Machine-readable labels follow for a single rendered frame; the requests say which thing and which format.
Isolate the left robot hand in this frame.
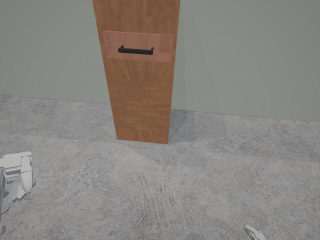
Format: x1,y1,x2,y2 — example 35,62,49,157
0,151,37,222

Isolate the drawer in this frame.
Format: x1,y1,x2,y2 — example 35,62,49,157
102,30,174,62

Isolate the right robot hand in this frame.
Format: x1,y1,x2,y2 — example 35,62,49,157
244,225,265,240

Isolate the handle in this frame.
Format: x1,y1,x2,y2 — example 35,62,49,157
118,45,154,55

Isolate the cabinet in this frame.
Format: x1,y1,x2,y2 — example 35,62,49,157
92,0,180,144

